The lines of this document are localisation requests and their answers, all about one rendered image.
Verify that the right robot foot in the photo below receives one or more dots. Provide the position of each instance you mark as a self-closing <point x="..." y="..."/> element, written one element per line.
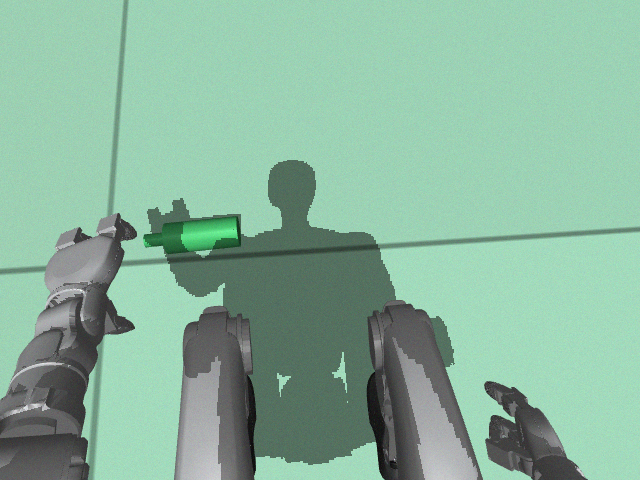
<point x="388" y="469"/>

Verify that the bottle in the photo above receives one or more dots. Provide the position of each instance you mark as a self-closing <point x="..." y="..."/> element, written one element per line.
<point x="196" y="235"/>

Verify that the right robot hand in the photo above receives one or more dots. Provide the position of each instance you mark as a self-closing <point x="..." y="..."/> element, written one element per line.
<point x="531" y="438"/>

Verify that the left robot hand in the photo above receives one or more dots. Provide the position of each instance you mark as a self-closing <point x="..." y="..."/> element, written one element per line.
<point x="81" y="259"/>

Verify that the left robot arm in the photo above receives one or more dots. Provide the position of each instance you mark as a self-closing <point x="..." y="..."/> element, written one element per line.
<point x="42" y="414"/>

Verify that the right robot arm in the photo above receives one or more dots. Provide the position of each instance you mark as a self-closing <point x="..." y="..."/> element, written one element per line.
<point x="556" y="468"/>

